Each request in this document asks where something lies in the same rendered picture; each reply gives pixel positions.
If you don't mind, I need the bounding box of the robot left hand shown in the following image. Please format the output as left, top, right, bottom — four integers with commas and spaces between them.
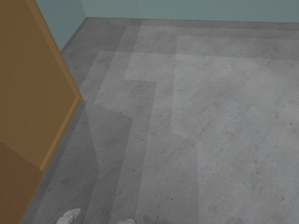
56, 208, 81, 224

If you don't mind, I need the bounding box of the wardrobe door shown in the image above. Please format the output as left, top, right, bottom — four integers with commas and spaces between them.
0, 141, 44, 224
0, 0, 76, 169

